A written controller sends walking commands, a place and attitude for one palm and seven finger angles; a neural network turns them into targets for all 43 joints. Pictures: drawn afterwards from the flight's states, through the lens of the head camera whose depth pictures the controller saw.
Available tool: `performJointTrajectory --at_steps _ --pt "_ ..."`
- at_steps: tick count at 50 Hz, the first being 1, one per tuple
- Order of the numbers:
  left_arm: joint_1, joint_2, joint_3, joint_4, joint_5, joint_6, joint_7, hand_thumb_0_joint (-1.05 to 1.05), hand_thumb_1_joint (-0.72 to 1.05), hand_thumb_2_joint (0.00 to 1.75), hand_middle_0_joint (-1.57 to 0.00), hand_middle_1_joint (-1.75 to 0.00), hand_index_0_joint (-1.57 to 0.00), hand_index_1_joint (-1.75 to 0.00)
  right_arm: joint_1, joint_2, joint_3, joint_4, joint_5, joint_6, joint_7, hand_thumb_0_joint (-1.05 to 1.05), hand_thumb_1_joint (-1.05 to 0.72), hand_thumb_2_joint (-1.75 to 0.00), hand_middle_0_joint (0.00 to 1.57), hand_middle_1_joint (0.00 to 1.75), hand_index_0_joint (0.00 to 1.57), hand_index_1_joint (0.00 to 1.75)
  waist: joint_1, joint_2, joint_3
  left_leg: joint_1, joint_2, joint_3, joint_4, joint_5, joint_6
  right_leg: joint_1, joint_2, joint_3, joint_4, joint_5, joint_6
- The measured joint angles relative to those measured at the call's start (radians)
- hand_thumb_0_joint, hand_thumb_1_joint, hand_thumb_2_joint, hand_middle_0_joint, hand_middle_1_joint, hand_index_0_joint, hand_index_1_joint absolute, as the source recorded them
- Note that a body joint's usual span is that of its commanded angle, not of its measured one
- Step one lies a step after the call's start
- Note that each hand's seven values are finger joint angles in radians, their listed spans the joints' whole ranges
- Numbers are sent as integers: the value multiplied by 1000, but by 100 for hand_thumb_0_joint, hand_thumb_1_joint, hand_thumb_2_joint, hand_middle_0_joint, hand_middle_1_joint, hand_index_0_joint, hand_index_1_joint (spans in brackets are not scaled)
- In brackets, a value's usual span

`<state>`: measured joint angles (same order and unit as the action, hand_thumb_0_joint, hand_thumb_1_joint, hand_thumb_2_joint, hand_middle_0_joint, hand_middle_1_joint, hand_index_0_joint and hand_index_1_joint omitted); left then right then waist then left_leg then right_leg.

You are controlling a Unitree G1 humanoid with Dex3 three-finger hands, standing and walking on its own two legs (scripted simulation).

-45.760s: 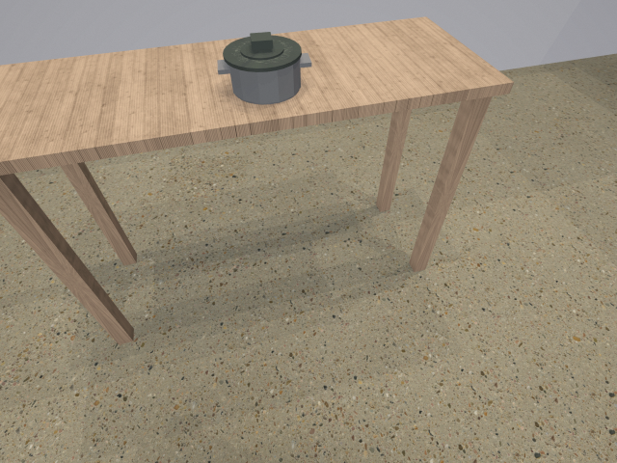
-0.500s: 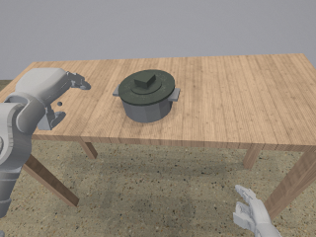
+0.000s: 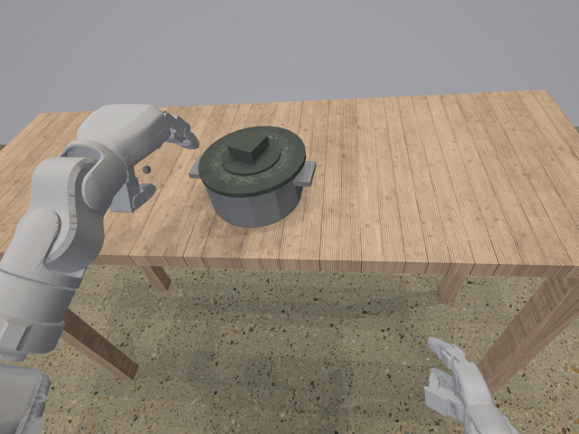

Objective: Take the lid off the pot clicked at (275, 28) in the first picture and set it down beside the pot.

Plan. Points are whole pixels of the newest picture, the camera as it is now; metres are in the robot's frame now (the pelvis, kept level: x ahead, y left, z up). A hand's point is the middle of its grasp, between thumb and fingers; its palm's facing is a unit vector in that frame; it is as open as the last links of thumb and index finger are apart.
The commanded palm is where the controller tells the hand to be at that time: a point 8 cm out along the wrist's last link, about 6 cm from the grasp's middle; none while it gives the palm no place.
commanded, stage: move the open hand above the knob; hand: left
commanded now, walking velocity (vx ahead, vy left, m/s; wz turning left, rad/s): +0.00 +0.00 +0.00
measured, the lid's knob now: (248, 145) +0.49 +0.11 +0.15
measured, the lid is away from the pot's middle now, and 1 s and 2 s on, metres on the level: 0.01 0.01 0.01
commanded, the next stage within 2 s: none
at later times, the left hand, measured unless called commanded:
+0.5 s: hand (187, 147) +0.41 +0.16 +0.21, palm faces -0.12 -0.04 -0.99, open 10.2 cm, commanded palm +0.38 +0.17 +0.29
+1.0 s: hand (223, 110) +0.47 +0.12 +0.23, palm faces -0.09 -0.04 -0.99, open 10.1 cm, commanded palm +0.44 +0.12 +0.29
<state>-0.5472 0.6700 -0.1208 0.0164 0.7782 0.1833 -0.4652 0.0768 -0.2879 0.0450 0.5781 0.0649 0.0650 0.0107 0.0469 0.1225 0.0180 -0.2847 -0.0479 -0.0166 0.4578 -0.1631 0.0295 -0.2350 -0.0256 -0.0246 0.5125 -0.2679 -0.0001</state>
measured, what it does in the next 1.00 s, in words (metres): stands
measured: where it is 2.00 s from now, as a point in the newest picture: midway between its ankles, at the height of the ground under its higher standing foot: outside the picture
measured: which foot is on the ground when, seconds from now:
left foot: down 0.00-1.00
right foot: down 0.00-1.00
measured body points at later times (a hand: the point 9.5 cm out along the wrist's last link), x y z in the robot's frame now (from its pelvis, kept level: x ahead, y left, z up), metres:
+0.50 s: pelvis +0.02 +0.00 +0.00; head +0.03 -0.06 +0.45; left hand +0.41 +0.16 +0.27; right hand +0.23 -0.23 -0.11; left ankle +0.05 +0.10 -0.74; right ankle +0.00 -0.12 -0.74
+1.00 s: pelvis +0.03 +0.00 +0.00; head +0.04 -0.04 +0.45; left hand +0.47 +0.12 +0.29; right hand +0.20 -0.22 -0.12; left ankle +0.05 +0.10 -0.74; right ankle +0.00 -0.12 -0.74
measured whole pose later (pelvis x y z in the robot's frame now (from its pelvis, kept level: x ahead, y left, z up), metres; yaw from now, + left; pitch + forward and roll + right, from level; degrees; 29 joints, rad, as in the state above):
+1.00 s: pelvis +0.03 +0.00 +0.00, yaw +0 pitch +3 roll +1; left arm -0.97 0.47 -0.30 0.44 0.83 0.33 -0.43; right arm 0.12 -0.27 0.04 0.63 0.07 0.10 0.03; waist -0.01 0.10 -0.03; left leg -0.30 -0.06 0.00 0.45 -0.19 0.04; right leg -0.26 -0.04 -0.01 0.51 -0.29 0.01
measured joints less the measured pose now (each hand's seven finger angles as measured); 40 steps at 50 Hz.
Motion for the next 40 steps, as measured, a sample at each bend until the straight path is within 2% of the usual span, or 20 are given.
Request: performJointTrajectory --at_steps 3,6,12,16,21,27,30,33,36,40 --pt "-40 2 8 52 2 20 0 0 -39 166 -88 -8 -87 -8 7 0 -1 1 4 9 3 1 -91 -90 20 30 19 30 -7 0 -5 -3 2 0 -1 -3 -2 -4 2 1 1 -4 -2" --pt "-54 -20 4 59 2 49 -9 0 -39 166 -88 -8 -87 -8 23 -7 -9 -2 7 18 14 1 -91 -90 20 30 19 30 -7 4 -15 -3 1 0 -1 -9 -3 -4 1 0 1 -9 -3" --pt "-66 -57 -55 54 10 51 -22 0 -39 166 -88 -8 -87 -8 18 -14 -8 5 9 32 13 1 -91 -90 20 30 19 30 -14 3 -12 5 -1 2 3 -21 -3 1 -1 2 10 -24 -3" --pt "-108 -34 -46 90 15 47 -19 0 -39 166 -88 -8 -87 -8 14 -9 -8 2 2 25 4 1 -91 -90 20 30 19 30 -24 -1 -6 7 2 6 -1 -23 -5 1 2 7 7 -25 -6" --pt "-137 -60 -25 131 11 92 -21 0 -39 166 -88 -8 -87 -8 26 -12 -17 -2 10 40 21 1 -91 -90 20 30 19 30 -22 -1 -28 1 2 6 -2 -28 -5 -4 2 7 4 -29 -5" --pt "-125 -87 -90 83 19 98 -38 0 -39 166 -88 -8 -87 -8 13 -13 -17 -4 11 48 22 1 -91 -90 20 30 19 30 -23 -7 -18 7 -1 5 9 -39 -1 5 -1 5 10 -38 -3" --pt "-178 -85 -111 124 23 91 -28 0 -39 166 -88 -8 -87 -8 2 -7 -13 3 9 38 12 1 -91 -90 20 30 19 30 -25 -12 -9 7 -2 2 10 -38 -1 7 -2 3 8 -36 -3" --pt "-242 -95 -108 196 25 107 -15 0 -39 166 -88 -8 -87 -8 0 1 -12 9 10 36 13 1 -91 -90 20 30 19 30 -28 -18 -13 0 -3 2 3 -32 -1 -1 -3 3 5 -32 -2" --pt "-257 -117 -107 212 32 131 -11 0 -39 166 -88 -8 -87 -8 12 6 -15 7 11 41 26 1 -91 -90 20 30 19 30 -27 -18 -29 -9 -5 4 0 -30 1 -10 -5 4 2 -30 0" --pt "-273 -158 -162 236 45 144 -10 0 -39 166 -88 -8 -87 -8 18 8 -12 17 14 54 33 1 -91 -90 20 30 19 30 -30 -18 -36 -14 -9 2 7 -35 5 -12 -9 2 6 -34 4"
